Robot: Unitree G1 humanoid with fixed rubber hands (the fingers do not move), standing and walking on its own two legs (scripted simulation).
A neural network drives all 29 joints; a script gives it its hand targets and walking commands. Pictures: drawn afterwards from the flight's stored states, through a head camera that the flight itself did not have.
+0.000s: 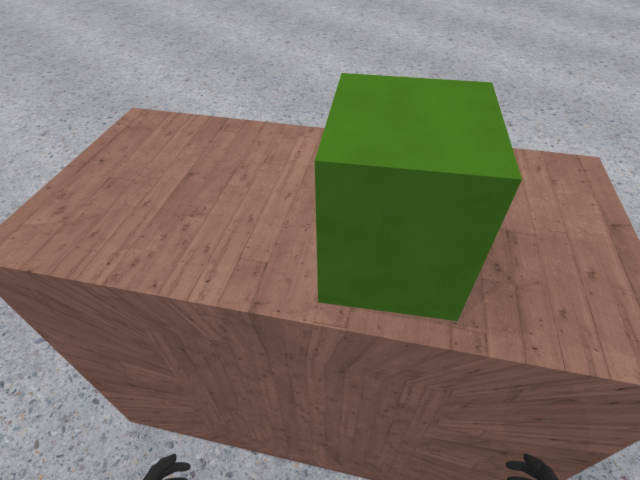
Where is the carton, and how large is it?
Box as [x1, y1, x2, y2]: [315, 73, 521, 320]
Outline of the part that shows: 341,73 315,158 318,301 457,320 521,180 492,83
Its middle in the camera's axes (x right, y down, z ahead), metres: +0.11 -0.06 +0.54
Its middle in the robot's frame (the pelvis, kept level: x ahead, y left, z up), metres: +0.47 -0.06 +0.12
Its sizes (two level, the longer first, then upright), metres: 0.210 0.200 0.250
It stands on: a pedestal, 0.76 m high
